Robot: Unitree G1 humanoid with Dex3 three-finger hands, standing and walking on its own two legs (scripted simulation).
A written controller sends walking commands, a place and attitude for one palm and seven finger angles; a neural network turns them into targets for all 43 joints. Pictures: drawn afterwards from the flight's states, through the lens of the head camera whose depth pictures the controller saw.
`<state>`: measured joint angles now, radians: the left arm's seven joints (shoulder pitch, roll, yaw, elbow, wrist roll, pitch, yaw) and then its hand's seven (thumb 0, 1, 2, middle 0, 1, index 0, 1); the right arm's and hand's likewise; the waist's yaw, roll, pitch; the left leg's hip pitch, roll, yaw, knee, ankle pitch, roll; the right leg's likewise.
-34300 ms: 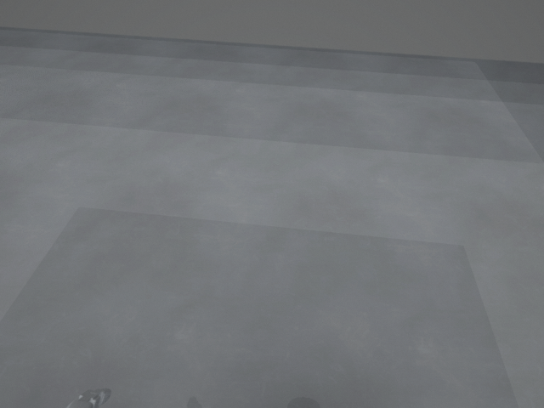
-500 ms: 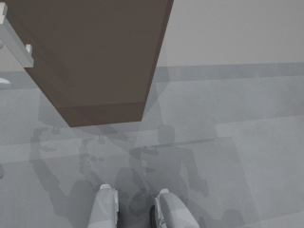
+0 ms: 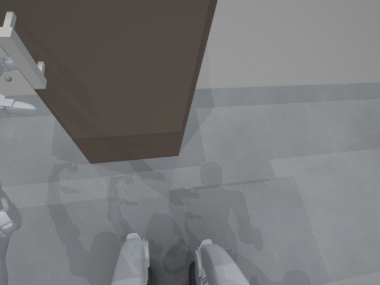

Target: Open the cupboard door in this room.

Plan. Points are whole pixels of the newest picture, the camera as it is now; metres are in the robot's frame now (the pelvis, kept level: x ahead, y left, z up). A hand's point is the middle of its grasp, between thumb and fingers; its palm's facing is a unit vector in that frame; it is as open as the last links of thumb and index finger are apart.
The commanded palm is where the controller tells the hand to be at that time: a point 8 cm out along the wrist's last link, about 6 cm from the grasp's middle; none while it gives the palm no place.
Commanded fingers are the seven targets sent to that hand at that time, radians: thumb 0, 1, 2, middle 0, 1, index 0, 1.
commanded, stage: slide the fingers in behind the handle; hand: left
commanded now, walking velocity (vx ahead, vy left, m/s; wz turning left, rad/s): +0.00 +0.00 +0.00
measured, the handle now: (26, 53) +0.55 +0.29 +0.08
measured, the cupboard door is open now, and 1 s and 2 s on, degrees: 0 0 0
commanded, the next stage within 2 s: close the thumb around the handle in 1.04 s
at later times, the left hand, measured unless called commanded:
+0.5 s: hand (27, 76) +0.49 +0.28 +0.08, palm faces +0.09 -1.00 -0.01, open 14.0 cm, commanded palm +0.47 +0.31 +0.07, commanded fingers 0.00 -0.50 0.30 -0.30 -1.20 -0.30 -1.20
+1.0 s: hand (35, 77) +0.49 +0.26 +0.08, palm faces +0.10 -0.99 -0.01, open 14.0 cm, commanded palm +0.47 +0.30 +0.07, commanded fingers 0.00 -0.50 0.30 -0.30 -1.20 -0.30 -1.20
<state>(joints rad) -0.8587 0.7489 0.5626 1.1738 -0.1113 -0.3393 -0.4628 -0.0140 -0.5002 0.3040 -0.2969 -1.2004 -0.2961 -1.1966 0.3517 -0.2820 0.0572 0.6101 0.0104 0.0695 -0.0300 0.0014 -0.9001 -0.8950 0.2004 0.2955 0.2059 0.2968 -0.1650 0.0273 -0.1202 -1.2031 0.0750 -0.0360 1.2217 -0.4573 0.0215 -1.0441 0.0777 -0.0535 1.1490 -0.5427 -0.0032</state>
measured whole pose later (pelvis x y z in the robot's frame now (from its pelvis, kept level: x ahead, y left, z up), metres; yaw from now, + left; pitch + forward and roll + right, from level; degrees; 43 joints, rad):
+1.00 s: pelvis +0.01 +0.00 +0.01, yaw +1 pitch +23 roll -5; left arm -0.84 0.62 0.48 1.16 -0.12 -0.40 -0.35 -0.01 -0.50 0.30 -0.29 -1.20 -0.29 -1.20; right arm 0.35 -0.27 0.05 0.63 0.00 0.07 -0.02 0.00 -0.90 -0.90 0.20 0.30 0.21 0.30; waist -0.16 0.03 -0.12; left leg -1.15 0.06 -0.03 1.19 -0.45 0.02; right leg -1.00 0.07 -0.05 1.13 -0.55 -0.01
